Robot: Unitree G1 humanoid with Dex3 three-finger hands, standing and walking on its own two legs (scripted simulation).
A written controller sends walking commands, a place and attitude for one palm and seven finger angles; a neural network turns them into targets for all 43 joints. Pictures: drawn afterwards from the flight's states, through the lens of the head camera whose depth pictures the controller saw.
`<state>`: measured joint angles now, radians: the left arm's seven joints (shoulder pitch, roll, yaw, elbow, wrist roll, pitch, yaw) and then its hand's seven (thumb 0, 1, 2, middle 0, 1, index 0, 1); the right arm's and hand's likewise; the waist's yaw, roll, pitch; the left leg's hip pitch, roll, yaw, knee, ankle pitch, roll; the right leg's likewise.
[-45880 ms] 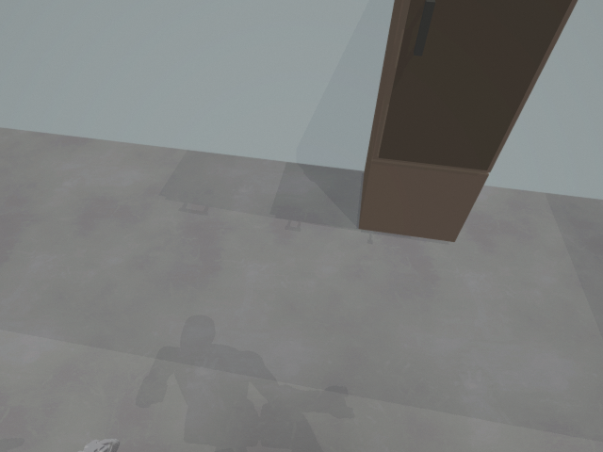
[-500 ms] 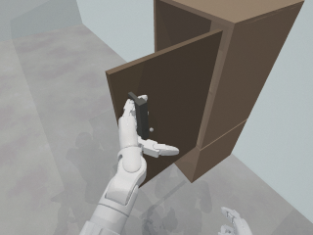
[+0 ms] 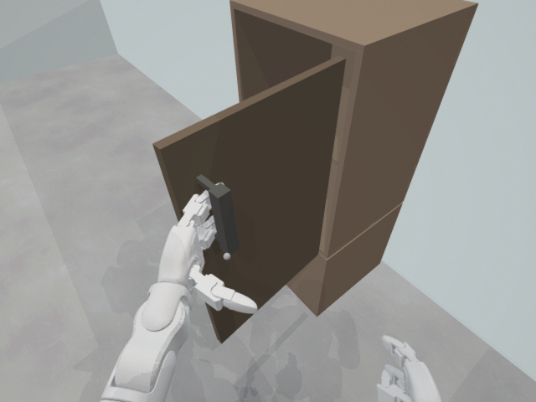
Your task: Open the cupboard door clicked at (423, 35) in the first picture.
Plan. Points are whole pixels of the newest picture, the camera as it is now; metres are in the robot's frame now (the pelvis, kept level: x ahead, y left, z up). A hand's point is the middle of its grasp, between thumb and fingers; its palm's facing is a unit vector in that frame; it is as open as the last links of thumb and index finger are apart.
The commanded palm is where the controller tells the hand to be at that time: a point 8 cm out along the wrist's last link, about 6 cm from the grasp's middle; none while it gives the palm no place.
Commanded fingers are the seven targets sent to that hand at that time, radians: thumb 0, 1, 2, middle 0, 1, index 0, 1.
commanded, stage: slide the hand sideways off the handle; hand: left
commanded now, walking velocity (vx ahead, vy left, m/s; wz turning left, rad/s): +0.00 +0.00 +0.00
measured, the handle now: (216, 215) +0.35 +0.11 +0.12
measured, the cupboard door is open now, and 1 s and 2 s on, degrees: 96 95 95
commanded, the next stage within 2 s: draw the hand back to the body in 0.62 s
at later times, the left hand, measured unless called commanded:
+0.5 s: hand (186, 286) +0.24 +0.13 +0.11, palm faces +0.01 -1.00 -0.05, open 16.1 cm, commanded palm +0.20 +0.19 +0.11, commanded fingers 0.00 -0.50 0.30 -0.15 -0.30 -0.15 -0.30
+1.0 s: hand (140, 301) +0.21 +0.18 +0.12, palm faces +0.05 -1.00 -0.07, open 16.3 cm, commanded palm +0.17 +0.23 +0.13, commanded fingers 0.00 -0.50 0.30 -0.15 -0.30 -0.15 -0.30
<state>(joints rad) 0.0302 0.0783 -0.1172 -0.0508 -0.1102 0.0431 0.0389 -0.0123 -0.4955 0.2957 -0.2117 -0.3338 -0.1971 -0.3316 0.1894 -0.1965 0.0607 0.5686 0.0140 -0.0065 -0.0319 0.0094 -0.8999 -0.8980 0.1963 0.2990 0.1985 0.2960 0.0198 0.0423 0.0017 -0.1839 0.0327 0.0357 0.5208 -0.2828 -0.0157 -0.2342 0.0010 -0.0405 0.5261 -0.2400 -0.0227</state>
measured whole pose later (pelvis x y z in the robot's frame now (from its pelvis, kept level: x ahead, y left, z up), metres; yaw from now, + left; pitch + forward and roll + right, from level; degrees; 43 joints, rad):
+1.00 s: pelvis +0.02 +0.00 -0.01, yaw +2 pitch -1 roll -1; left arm 0.44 0.22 0.13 -0.38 -0.26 -0.03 -0.19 -0.01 -0.50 0.30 -0.16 -0.30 -0.15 -0.30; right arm 0.25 -0.23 0.06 0.56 0.04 -0.23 -0.07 0.01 -0.90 -0.90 0.20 0.30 0.20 0.30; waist 0.04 0.06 -0.04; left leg -0.27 0.03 -0.01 0.66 -0.37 -0.01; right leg -0.30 -0.01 -0.08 0.63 -0.32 -0.02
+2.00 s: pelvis +0.04 +0.02 +0.01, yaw +1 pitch -4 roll -1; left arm 0.44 0.33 0.33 -0.37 -0.05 -0.09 0.12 0.01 0.73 0.82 -0.21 -0.30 -0.20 -0.30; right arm 0.18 -0.22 0.02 0.64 -0.01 -0.11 -0.07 0.01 -0.90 -0.90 0.20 0.30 0.20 0.30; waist 0.08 0.06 0.04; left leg -0.04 0.02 0.03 0.40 -0.28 0.00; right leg -0.07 -0.01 -0.04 0.37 -0.22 0.00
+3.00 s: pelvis -0.05 +0.04 -0.01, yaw +0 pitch -1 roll +0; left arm 0.56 0.41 0.43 -0.52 -0.01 -0.20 0.15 0.01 0.89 0.89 -0.22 -0.30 -0.21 -0.30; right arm 0.20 -0.21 0.00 0.53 0.01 -0.05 -0.08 0.01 -0.90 -0.90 0.20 0.30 0.20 0.30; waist 0.00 0.00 0.06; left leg -0.36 0.00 0.06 0.60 -0.24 0.04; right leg -0.38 -0.03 -0.01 0.55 -0.16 0.03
